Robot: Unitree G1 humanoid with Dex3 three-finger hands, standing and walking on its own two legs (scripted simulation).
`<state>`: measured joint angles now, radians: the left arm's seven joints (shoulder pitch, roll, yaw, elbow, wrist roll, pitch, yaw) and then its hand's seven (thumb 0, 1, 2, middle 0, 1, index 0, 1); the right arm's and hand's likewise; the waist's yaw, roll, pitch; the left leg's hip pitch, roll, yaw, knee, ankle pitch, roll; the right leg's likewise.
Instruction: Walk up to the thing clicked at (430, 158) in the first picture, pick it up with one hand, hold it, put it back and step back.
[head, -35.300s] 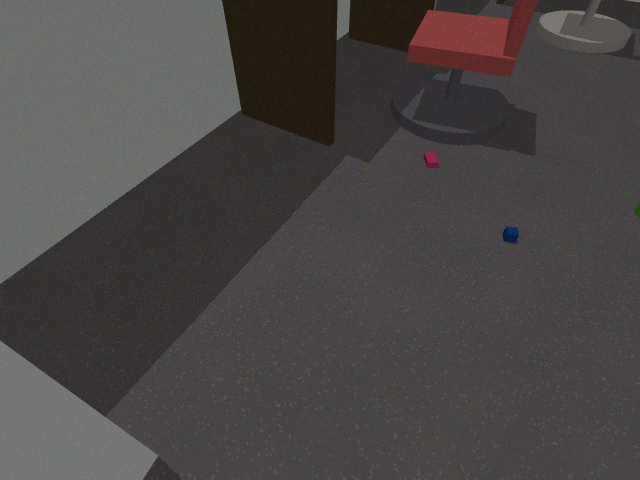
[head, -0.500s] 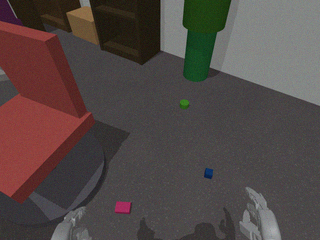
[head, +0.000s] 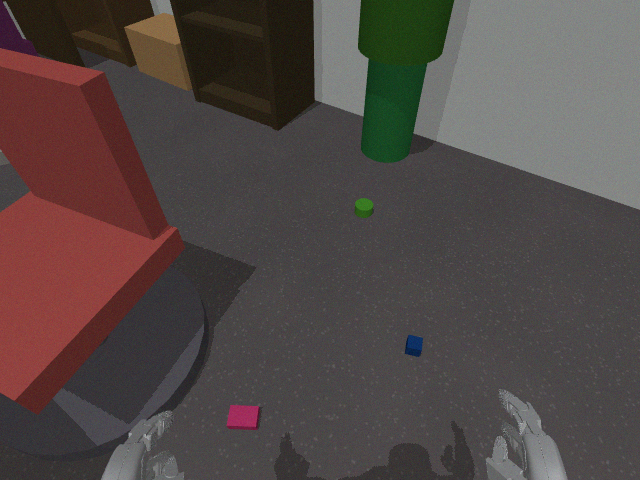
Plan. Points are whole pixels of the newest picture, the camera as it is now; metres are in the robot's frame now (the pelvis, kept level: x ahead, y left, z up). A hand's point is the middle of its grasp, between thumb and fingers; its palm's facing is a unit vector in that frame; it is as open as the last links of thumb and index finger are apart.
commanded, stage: home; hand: left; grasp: from above
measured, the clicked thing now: (243, 417) +0.44 +0.22 -0.70
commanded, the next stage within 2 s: stand in 1.22 s
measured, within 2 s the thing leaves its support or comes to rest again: neither
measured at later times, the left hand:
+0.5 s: hand (176, 477) +0.17 +0.18 -0.05, palm faces +0.04 -0.98 -0.21, open 7.4 cm
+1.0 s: hand (178, 478) +0.17 +0.18 -0.05, palm faces +0.05 -0.98 -0.21, open 7.4 cm
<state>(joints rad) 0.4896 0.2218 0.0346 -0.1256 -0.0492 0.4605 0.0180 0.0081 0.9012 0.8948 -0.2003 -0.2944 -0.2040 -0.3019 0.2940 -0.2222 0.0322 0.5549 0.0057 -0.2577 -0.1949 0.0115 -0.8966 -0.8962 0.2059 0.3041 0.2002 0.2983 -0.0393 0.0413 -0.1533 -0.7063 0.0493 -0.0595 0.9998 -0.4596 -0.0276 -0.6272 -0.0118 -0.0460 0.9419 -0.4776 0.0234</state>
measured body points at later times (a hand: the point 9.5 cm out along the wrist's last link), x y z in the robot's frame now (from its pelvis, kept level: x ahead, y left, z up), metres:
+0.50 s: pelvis +0.01 +0.00 +0.00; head +0.02 +0.01 +0.45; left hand +0.16 +0.24 -0.03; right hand +0.17 -0.24 -0.06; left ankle +0.02 +0.13 -0.68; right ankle +0.00 -0.14 -0.68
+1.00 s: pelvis +0.01 +0.00 +0.00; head +0.03 +0.01 +0.45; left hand +0.16 +0.23 -0.03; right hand +0.16 -0.24 -0.07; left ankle +0.02 +0.13 -0.68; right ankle +0.00 -0.14 -0.68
